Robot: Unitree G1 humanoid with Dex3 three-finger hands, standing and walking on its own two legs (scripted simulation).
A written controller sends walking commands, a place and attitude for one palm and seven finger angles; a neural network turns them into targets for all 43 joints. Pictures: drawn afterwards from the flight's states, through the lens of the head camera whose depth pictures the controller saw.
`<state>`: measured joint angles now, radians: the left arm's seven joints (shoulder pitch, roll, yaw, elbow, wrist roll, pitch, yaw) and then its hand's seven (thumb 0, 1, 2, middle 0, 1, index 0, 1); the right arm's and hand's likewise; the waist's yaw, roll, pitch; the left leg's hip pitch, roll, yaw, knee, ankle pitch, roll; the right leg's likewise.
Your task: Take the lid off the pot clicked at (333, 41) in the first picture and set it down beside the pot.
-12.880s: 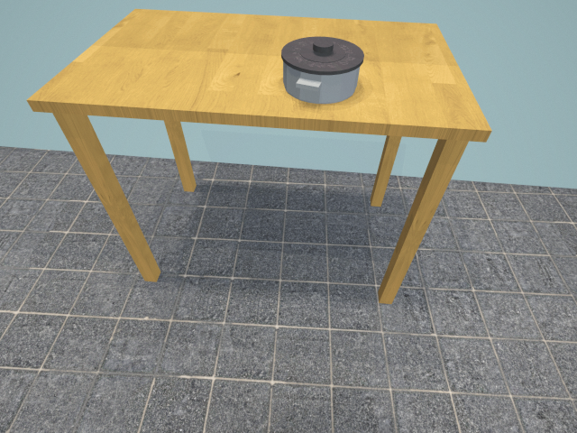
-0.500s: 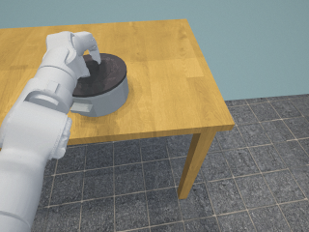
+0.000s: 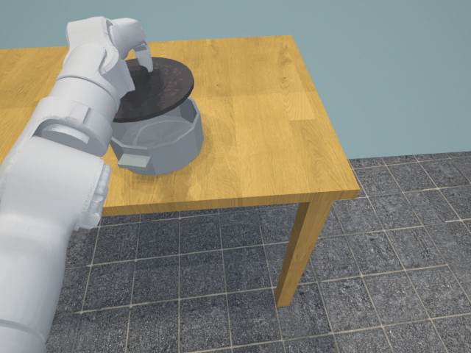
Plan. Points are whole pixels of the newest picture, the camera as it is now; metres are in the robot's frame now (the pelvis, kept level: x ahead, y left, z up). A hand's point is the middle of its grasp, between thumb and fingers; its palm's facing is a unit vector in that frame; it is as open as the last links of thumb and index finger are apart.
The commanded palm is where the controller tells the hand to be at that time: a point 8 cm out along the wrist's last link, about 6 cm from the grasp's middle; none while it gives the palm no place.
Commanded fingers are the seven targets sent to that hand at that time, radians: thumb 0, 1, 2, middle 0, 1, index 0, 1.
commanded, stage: lift the lid straight up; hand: left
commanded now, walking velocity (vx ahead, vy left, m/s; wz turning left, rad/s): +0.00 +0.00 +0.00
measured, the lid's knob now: (134, 75) +0.53 +0.14 +0.22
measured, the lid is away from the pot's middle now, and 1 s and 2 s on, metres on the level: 0.01 0.02 0.11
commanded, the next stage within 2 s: move the lid sideways beside the pot in 1.20 s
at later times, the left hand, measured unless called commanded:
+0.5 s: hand (113, 48) +0.50 +0.15 +0.28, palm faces -0.25 -0.13 -0.96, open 8.1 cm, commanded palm +0.49 +0.15 +0.34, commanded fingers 0.00 0.68 0.99 -1.12 -1.20 -0.67 -1.07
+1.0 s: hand (111, 19) +0.51 +0.14 +0.31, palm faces -0.17 -0.16 -0.97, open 8.1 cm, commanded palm +0.50 +0.14 +0.38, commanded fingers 0.00 0.68 0.99 -1.12 -1.20 -0.67 -1.07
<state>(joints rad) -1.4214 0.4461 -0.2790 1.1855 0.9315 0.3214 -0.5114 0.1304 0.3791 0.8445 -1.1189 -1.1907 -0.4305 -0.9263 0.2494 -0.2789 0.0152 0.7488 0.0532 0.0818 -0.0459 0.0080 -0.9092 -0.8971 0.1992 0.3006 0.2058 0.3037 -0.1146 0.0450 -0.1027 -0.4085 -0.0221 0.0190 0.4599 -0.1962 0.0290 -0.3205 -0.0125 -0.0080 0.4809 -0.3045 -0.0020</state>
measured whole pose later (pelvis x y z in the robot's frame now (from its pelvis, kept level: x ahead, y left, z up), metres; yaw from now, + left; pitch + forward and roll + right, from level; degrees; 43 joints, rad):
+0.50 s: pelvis +0.01 +0.00 +0.00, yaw -1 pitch +9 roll +0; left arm -1.51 0.49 -0.27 1.20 0.96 0.37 -0.52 0.15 0.39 0.85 -1.12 -1.19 -0.43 -0.93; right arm 0.30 -0.28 0.02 0.77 0.05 0.06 -0.04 0.01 -0.91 -0.90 0.20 0.30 0.21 0.30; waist -0.12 0.05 -0.11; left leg -0.41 -0.02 0.03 0.44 -0.20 0.03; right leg -0.32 -0.01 0.00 0.46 -0.30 0.00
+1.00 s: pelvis +0.01 +0.00 +0.00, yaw +0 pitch +10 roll +1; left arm -1.64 0.48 -0.26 1.26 0.98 0.44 -0.53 0.15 0.38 0.85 -1.12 -1.19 -0.44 -0.93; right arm 0.26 -0.28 0.03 0.78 0.06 0.04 -0.04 0.01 -0.91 -0.90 0.20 0.30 0.21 0.30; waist -0.12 0.06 -0.12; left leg -0.42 -0.02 0.02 0.43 -0.19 0.03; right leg -0.33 -0.01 -0.01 0.45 -0.30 0.00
